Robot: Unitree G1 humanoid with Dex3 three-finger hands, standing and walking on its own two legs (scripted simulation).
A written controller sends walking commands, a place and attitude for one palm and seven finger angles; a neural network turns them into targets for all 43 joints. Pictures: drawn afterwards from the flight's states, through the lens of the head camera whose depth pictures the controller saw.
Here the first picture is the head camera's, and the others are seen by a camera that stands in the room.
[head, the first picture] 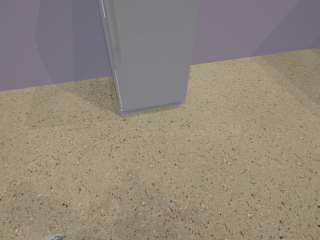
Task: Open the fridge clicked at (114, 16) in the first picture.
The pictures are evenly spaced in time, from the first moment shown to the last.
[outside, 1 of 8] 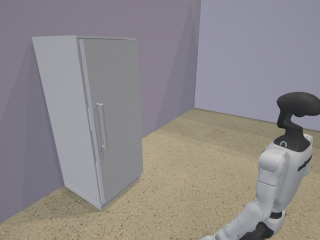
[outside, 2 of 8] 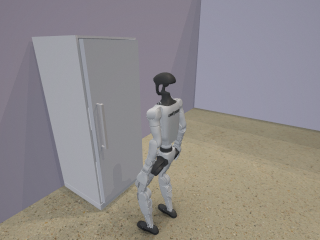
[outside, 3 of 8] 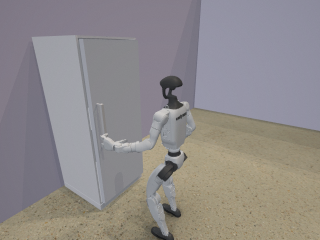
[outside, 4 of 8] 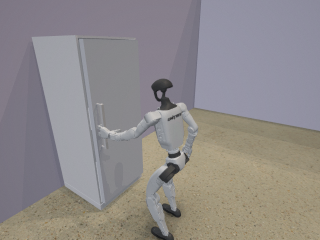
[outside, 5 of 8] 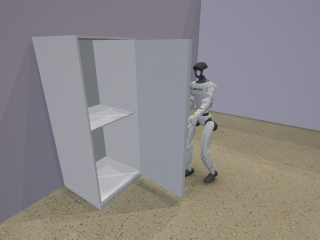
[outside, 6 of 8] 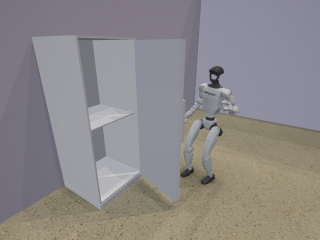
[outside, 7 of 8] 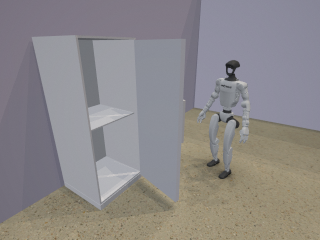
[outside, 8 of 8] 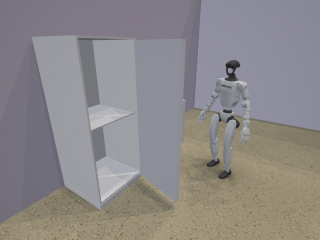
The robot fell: no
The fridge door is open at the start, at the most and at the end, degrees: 0 85 76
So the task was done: yes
